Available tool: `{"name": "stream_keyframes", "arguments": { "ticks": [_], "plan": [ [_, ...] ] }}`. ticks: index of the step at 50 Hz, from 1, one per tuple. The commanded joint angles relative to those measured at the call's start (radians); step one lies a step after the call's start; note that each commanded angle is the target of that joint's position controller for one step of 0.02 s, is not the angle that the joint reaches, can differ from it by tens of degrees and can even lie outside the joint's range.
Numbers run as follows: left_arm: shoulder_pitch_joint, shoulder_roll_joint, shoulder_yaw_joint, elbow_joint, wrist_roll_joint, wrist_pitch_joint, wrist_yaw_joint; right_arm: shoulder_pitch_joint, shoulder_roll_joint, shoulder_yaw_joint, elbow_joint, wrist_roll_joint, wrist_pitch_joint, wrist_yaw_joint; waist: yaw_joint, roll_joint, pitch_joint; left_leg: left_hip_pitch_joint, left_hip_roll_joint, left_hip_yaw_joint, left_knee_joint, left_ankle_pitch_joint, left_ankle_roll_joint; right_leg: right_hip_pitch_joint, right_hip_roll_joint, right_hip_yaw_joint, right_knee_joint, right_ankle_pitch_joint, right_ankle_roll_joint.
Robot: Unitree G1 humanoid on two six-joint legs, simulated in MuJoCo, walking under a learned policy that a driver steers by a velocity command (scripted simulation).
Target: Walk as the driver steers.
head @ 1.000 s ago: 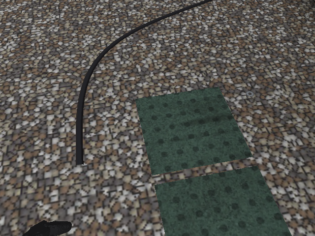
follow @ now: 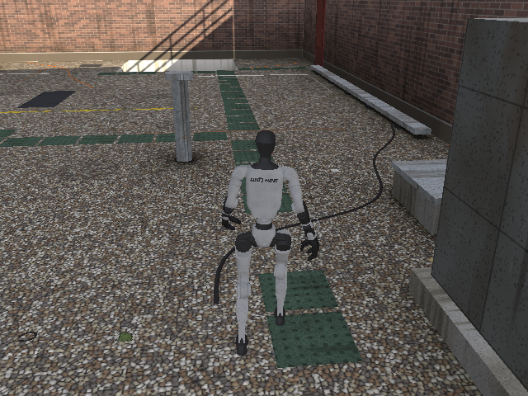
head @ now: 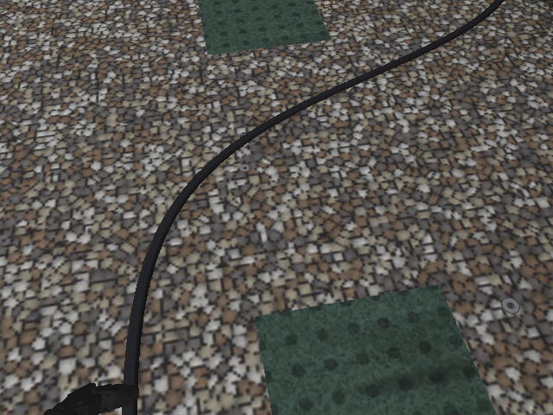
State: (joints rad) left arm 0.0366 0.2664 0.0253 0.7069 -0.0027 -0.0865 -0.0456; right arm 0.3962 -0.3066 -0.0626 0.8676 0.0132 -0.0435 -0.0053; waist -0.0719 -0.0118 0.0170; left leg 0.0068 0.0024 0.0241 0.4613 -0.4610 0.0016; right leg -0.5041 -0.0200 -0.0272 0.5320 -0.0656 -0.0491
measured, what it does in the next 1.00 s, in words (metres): walks ahead: left foot, then right foot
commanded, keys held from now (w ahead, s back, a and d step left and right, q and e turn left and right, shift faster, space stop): w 0.18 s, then no key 0.82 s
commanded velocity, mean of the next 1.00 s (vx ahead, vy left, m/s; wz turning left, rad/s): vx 0.21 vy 0.00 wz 0.00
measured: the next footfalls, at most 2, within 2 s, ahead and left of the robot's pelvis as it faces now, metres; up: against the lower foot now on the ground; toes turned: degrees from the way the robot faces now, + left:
left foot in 0.46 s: +0.40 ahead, +0.11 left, +0.00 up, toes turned +0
right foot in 0.74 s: +0.32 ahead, -0.13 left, +0.00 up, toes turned -1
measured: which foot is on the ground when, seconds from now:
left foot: up 0.00-0.44, down 0.46-1.00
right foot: down 0.00-0.48, up 0.50-0.72, down 0.74-1.00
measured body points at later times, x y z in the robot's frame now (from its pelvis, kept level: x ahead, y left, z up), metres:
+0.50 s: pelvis +0.24 +0.01 +0.01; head +0.27 +0.02 +0.46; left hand +0.28 +0.29 -0.13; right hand +0.43 -0.24 -0.09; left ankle +0.36 +0.11 -0.72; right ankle +0.12 -0.11 -0.71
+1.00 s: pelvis +0.31 -0.01 +0.01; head +0.32 -0.01 +0.46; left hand +0.37 +0.25 -0.13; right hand +0.42 -0.26 -0.12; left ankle +0.36 +0.11 -0.72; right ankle +0.28 -0.13 -0.72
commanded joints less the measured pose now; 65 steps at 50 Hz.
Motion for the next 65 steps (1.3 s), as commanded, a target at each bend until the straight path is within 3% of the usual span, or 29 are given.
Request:
{"name": "stream_keyframes", "arguments": {
  "ticks": [1,2,3,4,5,6,9,11,14,18,20,22,23,24,25,26,27,28,29,31,33,35,37,38,39,41,44,50,65],
  "plan": [
    [0.406,0.281,0.091,0.041,0.001,0.004,0.011,0.104,-0.008,0.019,-0.077,-0.014,-0.038,0.001,0.159,-0.276,-0.417,-0.628,-0.069,-0.084,0.73,-0.114,0.016,0.903,-0.367,0.714,-0.159,-0.188,-0.272],
    [0.382,0.204,0.068,0.036,-0.011,0.005,0.013,0.013,-0.111,-0.006,-0.085,0.01,-0.052,0.01,0.186,-0.178,-0.319,-0.745,-0.012,-0.158,0.828,-0.113,0.028,0.845,-0.343,0.689,-0.209,-0.327,-0.233],
    [0.31,0.182,0.059,0.027,-0.011,0.006,0.016,-0.074,-0.133,-0.013,-0.112,0.025,-0.06,0.013,0.169,-0.123,-0.184,-0.786,0.039,-0.122,0.815,-0.019,0.039,0.705,-0.316,0.559,-0.234,-0.302,-0.199],
    [0.249,0.163,0.053,0.018,-0.001,0.006,0.016,-0.121,-0.125,-0.011,-0.121,0.014,-0.061,0.009,0.143,-0.06,-0.107,-0.759,0.08,-0.098,0.766,0.068,0.038,0.567,-0.28,0.463,-0.261,-0.218,-0.186],
    [0.208,0.137,0.046,0.013,0.01,0.003,0.014,-0.128,-0.115,-0.015,-0.12,0.003,-0.055,0.006,0.11,-0.056,-0.06,-0.708,0.111,-0.099,0.712,0.126,0.034,0.459,-0.247,0.392,-0.292,-0.126,-0.179],
    [0.187,0.12,0.042,0.011,0.017,-0.002,0.012,-0.103,-0.099,-0.015,-0.112,0.001,-0.045,0.006,0.081,-0.077,-0.058,-0.647,0.128,-0.105,0.686,0.162,0.029,0.395,-0.224,0.348,-0.32,-0.076,-0.177],
    [0.19,0.133,0.048,0.032,0.005,-0.018,0.014,-0.097,-0.058,-0.008,-0.105,-0.005,-0.019,-0.001,0.055,-0.071,-0.035,-0.628,0.14,-0.092,0.605,0.226,0.002,0.326,-0.206,0.251,-0.383,0.029,-0.197],
    [0.201,0.149,0.052,0.05,0.011,-0.017,0.023,-0.156,-0.051,-0.006,-0.123,-0.018,-0.017,-0.006,0.057,-0.046,-0.004,-0.652,0.134,-0.08,0.496,0.303,-0.023,0.321,-0.196,0.175,-0.375,0.292,-0.194],
    [0.219,0.156,0.052,0.071,0.008,-0.002,0.038,-0.23,-0.011,0.009,-0.133,-0.021,-0.03,0.004,0.08,-0.053,-0.016,-0.549,0.091,-0.037,0.26,0.482,-0.025,0.305,-0.127,0.039,-0.336,0.48,-0.141],
    [0.277,0.168,0.052,0.115,0.0,0.02,0.049,-0.321,-0.023,0.008,-0.152,-0.015,-0.036,0.022,0.118,-0.064,-0.035,-0.489,0.047,-0.041,0.105,0.584,-0.012,0.395,-0.154,0.052,-0.289,0.427,-0.127],
    [0.267,0.172,0.054,0.127,-0.005,0.033,0.053,-0.328,-0.047,0.001,-0.157,-0.021,-0.041,0.03,0.107,-0.072,-0.039,-0.478,0.039,-0.053,0.06,0.52,0.014,0.448,-0.18,0.083,-0.228,0.416,-0.117],
    [0.235,0.166,0.054,0.133,-0.01,0.044,0.058,-0.239,-0.074,-0.012,-0.124,-0.032,-0.046,0.03,0.05,-0.058,-0.073,-0.355,0.017,-0.039,-0.035,0.56,0.047,0.462,-0.157,0.086,-0.109,0.41,-0.081],
    [0.272,0.146,0.047,0.137,0.002,0.042,0.058,-0.183,-0.127,-0.027,-0.106,-0.041,-0.049,0.022,0.043,-0.003,-0.127,-0.211,0.06,-0.072,-0.051,0.858,0.075,0.427,-0.094,0.059,0.006,0.356,-0.037],
    [0.368,0.092,0.027,0.132,0.027,0.03,0.053,-0.142,-0.186,-0.035,-0.105,-0.057,-0.045,0.014,0.084,0.134,-0.257,0.085,0.23,-0.23,0.056,1.215,0.177,0.239,-0.024,0.037,0.201,0.045,0.016],
    [0.439,0.035,0.003,0.16,0.019,0.031,0.048,-0.116,-0.111,-0.016,-0.095,-0.049,-0.026,0.009,0.069,0.258,-0.37,0.222,0.375,-0.401,0.046,1.252,0.322,0.091,0.044,0.049,0.418,-0.52,0.072],
    [0.385,0.103,0.019,0.161,-0.001,0.044,0.046,-0.108,-0.054,0.002,-0.087,-0.026,-0.013,0.014,0.042,0.193,-0.359,0.158,0.357,-0.428,0.0,1.039,0.324,0.052,0.024,0.108,0.496,-0.663,0.088],
    [0.321,0.128,0.03,0.144,-0.014,0.062,0.051,-0.163,-0.054,0.004,-0.086,-0.019,-0.007,0.017,0.05,0.144,-0.267,0.061,0.325,-0.4,-0.049,0.819,0.288,0.007,-0.003,0.11,0.524,-0.633,0.094],
    [0.279,0.126,0.034,0.141,-0.012,0.083,0.061,-0.229,-0.047,0.009,-0.094,-0.021,-0.003,0.016,0.063,0.104,-0.192,-0.051,0.297,-0.367,-0.095,0.655,0.256,0.003,-0.026,0.101,0.498,-0.591,0.101],
    [0.263,0.122,0.037,0.137,-0.004,0.103,0.071,-0.296,-0.052,0.009,-0.101,-0.026,0.001,0.015,0.086,0.111,-0.141,-0.165,0.275,-0.338,-0.142,0.507,0.23,0.044,-0.048,0.101,0.435,-0.539,0.109],
    [0.29,0.094,0.033,0.155,0.002,0.126,0.085,-0.371,-0.064,0.002,-0.102,-0.042,0.013,0.009,0.121,0.172,-0.104,-0.332,0.21,-0.257,-0.201,0.356,0.194,0.189,-0.039,0.065,0.289,-0.448,0.117],
    [0.322,0.072,0.03,0.184,0.008,0.125,0.087,-0.375,-0.056,0.002,-0.086,-0.04,0.017,0.002,0.131,0.163,-0.127,-0.373,0.182,-0.2,-0.203,0.293,0.182,0.301,-0.025,0.038,0.16,-0.287,0.102],
    [0.331,0.062,0.029,0.204,0.021,0.123,0.079,-0.369,-0.046,0.005,-0.064,-0.022,0.021,-0.003,0.14,0.139,-0.127,-0.412,0.152,-0.162,-0.195,0.113,0.143,0.401,-0.006,0.008,0.021,-0.128,0.075],
    [0.274,0.099,0.03,0.175,0.04,0.122,0.08,-0.325,-0.017,0.016,-0.031,-0.026,0.023,-0.003,0.11,0.075,-0.051,-0.439,0.099,-0.136,-0.168,-0.061,0.054,0.369,-0.077,0.086,-0.101,-0.156,0.028],
    [0.238,0.154,0.043,0.178,0.026,0.119,0.083,-0.306,-0.021,0.011,-0.031,-0.026,0.027,-0.006,0.063,-0.038,0.006,-0.367,0.043,-0.078,-0.146,-0.012,0.02,0.208,-0.08,0.096,-0.125,-0.37,-0.001],
    [0.209,0.122,0.037,0.179,0.022,0.107,0.081,-0.325,-0.027,0.011,-0.025,-0.033,0.028,-0.011,0.07,-0.065,0.029,-0.268,0.032,-0.065,-0.094,0.078,0.007,0.109,-0.07,0.1,-0.167,-0.463,0.001],
    [0.183,0.088,0.028,0.189,0.025,0.082,0.08,-0.307,-0.021,0.01,-0.005,-0.028,0.028,-0.019,0.055,-0.087,0.022,-0.198,0.036,-0.063,-0.046,0.202,0.025,0.095,-0.066,0.096,-0.189,-0.381,0.036],
    [0.216,0.084,0.025,0.213,0.014,0.059,0.076,-0.287,-0.022,0.007,0.031,-0.024,0.027,-0.018,0.068,-0.049,-0.015,-0.191,0.035,-0.057,-0.021,0.348,0.04,0.182,-0.057,0.08,-0.149,-0.214,0.05],
    [0.242,0.082,0.021,0.246,0.008,0.066,0.078,-0.291,-0.024,0.005,0.085,-0.015,0.034,-0.016,0.082,-0.002,-0.043,-0.162,0.037,-0.052,0.003,0.498,0.037,0.253,-0.043,0.059,-0.117,-0.048,0.041],
    [0.239,0.061,0.013,0.305,0.008,0.076,0.076,-0.302,-0.038,0.002,0.187,-0.011,0.059,-0.033,0.075,0.003,-0.02,-0.133,0.039,-0.051,-0.006,0.505,0.025,0.283,-0.029,0.039,-0.143,-0.003,0.039]
  ]
}}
